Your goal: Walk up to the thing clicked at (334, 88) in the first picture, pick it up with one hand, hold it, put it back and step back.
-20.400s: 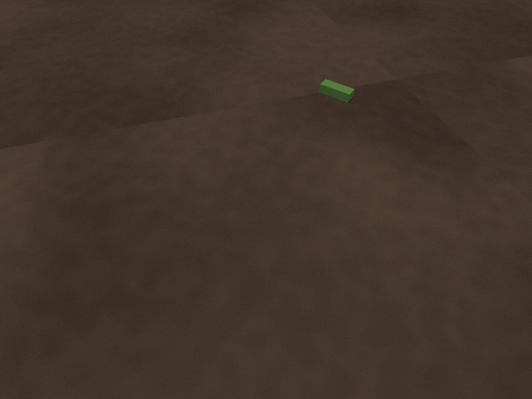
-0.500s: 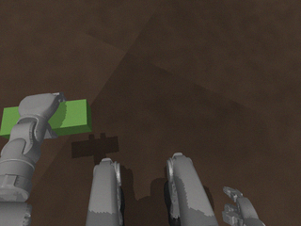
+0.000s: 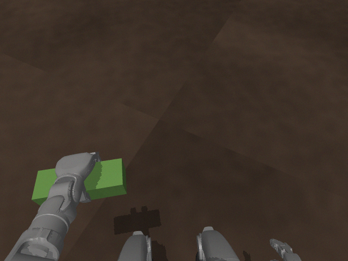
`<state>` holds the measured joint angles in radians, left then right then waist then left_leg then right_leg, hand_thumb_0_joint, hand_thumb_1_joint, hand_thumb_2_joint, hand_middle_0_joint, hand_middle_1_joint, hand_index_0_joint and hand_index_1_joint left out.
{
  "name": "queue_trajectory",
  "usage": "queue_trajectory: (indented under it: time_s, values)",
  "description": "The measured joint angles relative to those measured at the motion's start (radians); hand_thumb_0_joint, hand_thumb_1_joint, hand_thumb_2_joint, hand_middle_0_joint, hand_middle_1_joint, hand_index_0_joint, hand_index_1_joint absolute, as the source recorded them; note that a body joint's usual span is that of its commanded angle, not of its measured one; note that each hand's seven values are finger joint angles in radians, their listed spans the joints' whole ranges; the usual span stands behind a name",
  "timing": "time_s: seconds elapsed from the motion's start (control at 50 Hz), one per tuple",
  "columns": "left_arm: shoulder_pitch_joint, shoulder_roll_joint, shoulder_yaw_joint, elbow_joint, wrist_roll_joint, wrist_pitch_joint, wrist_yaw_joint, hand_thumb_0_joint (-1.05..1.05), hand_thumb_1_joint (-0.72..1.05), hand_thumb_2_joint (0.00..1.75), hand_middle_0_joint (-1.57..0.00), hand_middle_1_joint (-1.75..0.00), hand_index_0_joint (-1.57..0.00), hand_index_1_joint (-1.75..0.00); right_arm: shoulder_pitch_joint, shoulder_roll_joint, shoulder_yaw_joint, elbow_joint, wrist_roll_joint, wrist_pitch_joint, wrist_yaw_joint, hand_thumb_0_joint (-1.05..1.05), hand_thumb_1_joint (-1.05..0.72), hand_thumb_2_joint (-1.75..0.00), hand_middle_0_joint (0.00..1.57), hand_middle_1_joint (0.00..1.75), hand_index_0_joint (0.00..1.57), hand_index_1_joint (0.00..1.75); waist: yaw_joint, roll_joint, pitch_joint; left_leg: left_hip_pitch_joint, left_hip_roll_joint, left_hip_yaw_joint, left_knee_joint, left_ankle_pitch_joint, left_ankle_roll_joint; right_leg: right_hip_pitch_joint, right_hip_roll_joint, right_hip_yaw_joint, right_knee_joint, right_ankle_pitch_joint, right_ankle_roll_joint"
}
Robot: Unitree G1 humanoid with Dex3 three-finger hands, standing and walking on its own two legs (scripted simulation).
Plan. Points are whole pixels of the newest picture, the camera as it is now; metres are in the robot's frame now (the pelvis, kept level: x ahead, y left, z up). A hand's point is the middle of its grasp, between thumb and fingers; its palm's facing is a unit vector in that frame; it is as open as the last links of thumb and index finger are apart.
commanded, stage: lift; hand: left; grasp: from above
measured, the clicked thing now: (83, 182) +0.34 +0.24 -0.11
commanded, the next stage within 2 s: hold in 0.28 s
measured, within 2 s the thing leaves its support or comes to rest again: neither
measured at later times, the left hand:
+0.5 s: hand (80, 163) +0.35 +0.22 -0.01, palm faces -0.44 -0.09 -0.90, open 10.8 cm
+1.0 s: hand (76, 156) +0.36 +0.22 +0.03, palm faces -0.44 -0.07 -0.90, open 10.8 cm
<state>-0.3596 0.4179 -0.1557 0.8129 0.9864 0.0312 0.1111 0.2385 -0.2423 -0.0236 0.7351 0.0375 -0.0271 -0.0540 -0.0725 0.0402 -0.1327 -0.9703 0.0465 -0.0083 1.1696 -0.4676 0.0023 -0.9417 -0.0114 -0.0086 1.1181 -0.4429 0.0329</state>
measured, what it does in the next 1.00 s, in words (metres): rises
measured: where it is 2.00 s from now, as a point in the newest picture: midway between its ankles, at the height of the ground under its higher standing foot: outside the picture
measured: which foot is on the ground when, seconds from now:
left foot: down 0.00-1.00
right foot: down 0.00-1.00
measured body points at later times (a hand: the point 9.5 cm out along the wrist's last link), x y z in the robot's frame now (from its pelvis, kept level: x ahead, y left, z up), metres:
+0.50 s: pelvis +0.04 +0.00 +0.06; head +0.08 -0.01 +0.51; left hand +0.37 +0.22 +0.04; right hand +0.13 -0.27 -0.06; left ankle +0.05 +0.12 -0.65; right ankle +0.06 -0.14 -0.65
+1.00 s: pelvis +0.05 +0.00 +0.08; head +0.07 -0.01 +0.53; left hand +0.37 +0.22 +0.08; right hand +0.16 -0.26 -0.04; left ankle +0.05 +0.12 -0.65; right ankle +0.06 -0.14 -0.65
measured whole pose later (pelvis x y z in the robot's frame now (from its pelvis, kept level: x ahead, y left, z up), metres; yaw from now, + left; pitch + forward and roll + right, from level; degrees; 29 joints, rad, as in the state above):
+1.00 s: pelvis +0.05 +0.00 +0.08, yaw -1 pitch +5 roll +0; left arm -0.27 0.37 -0.21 0.71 0.99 0.05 0.03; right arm 0.23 -0.25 -0.05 0.70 0.05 0.04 -0.02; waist -0.02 0.04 -0.06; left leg -0.40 0.03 0.05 0.64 -0.32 0.00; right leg -0.40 -0.02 0.03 0.62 -0.30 0.03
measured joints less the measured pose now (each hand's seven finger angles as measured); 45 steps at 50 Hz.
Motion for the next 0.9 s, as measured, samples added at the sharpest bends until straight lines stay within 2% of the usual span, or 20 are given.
queue_trajectory:
  time_s: [0.18, 0.42, 0.9]
  values:
    - [0.009, -0.037, -0.017, 0.018, -0.006, 0.013, 0.028, 0.01, -0.13, 0.64, -0.54, -0.77, -0.6, -0.68, 0.01, 0.001, -0.011, 0.016, -0.002, 0.001, 0.002, 0.01, -0.89, -0.9, 0.2, 0.3, 0.2, 0.3, 0.008, -0.005, 0.033, 0.176, -0.002, 0.015, -0.174, 0.05, -0.004, 0.167, -0.001, 0.008, -0.164, 0.047, -0.004]
    - [0.033, -0.053, -0.032, 0.011, -0.008, 0.02, 0.021, 0.01, -0.13, 0.64, -0.54, -0.77, -0.59, -0.68, 0.009, 0.0, -0.023, 0.024, -0.003, 0.016, 0.01, 0.01, -0.89, -0.9, 0.2, 0.3, 0.2, 0.3, 0.022, -0.006, 0.049, 0.349, -0.008, 0.028, -0.34, 0.093, -0.004, 0.335, -0.006, 0.015, -0.325, 0.09, -0.003]
    - [0.079, -0.044, -0.053, -0.085, 0.007, 0.016, -0.066, 0.01, -0.11, 0.59, -0.56, -0.73, -0.61, -0.64, -0.005, -0.01, -0.03, -0.019, 0.01, 0.062, 0.029, 0.01, -0.89, -0.9, 0.2, 0.3, 0.2, 0.3, 0.05, -0.004, 0.064, 0.541, -0.016, 0.052, -0.509, 0.139, 0.0, 0.513, -0.013, 0.034, -0.48, 0.134, 0.001]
